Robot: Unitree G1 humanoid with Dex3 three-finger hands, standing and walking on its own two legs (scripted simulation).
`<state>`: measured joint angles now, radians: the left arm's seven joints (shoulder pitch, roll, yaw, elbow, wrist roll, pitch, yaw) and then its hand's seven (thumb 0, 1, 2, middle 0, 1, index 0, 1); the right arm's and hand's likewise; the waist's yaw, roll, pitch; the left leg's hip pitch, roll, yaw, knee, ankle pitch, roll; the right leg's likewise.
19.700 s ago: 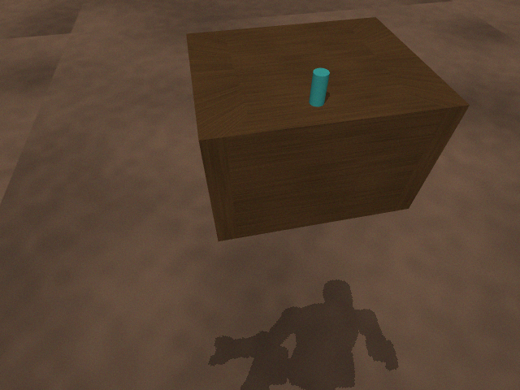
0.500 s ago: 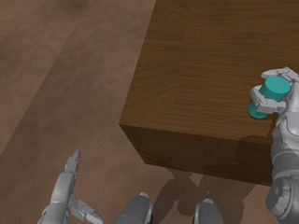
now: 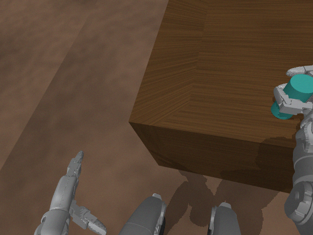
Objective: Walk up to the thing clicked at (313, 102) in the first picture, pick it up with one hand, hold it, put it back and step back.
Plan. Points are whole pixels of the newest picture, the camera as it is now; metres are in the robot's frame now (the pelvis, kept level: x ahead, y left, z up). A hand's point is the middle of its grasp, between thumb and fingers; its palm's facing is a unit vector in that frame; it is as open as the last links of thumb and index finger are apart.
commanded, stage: lower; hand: right
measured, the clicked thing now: (291, 98) +0.48 -0.22 -0.01
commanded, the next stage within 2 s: loosen in 0.12 s
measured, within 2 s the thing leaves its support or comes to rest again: neither
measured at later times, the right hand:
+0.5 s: hand (291, 91) +0.49 -0.22 +0.01, palm faces +0.20 +0.98 +0.02, open 7.7 cm
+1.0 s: hand (293, 90) +0.49 -0.22 +0.02, palm faces +0.20 +0.98 +0.01, open 13.6 cm
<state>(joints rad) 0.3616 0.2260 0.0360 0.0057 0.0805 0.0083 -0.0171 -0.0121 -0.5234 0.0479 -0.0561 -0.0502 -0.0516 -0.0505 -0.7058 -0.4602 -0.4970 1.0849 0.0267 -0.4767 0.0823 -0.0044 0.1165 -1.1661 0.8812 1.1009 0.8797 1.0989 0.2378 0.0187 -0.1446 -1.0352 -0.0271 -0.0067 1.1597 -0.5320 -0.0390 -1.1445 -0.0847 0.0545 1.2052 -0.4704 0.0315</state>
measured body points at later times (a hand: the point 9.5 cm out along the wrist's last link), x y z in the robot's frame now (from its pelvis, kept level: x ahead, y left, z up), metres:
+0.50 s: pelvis -0.01 +0.00 -0.01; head +0.13 -0.05 +0.42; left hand +0.15 +0.26 +0.00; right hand +0.47 -0.27 +0.01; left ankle +0.01 +0.15 -0.64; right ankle +0.04 -0.13 -0.64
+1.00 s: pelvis -0.01 +0.00 -0.01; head +0.12 -0.05 +0.42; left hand +0.15 +0.26 +0.01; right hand +0.48 -0.27 +0.02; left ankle +0.01 +0.15 -0.64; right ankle +0.04 -0.13 -0.64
